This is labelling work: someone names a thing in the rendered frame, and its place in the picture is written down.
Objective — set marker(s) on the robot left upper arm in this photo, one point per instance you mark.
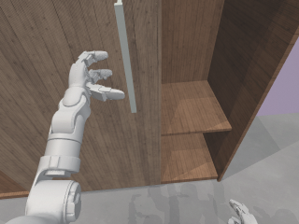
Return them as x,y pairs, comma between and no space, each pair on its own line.
52,202

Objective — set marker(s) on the wardrobe door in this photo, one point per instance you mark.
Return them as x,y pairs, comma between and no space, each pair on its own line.
8,185
39,42

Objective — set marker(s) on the robot left hand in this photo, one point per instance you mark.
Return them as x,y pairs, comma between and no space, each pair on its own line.
79,76

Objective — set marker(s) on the robot right hand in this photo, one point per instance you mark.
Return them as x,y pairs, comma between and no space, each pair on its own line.
243,212

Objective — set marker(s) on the left robot forearm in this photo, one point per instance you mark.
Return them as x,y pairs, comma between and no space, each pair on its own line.
61,158

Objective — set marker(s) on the handle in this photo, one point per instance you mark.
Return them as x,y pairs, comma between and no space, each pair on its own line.
125,53

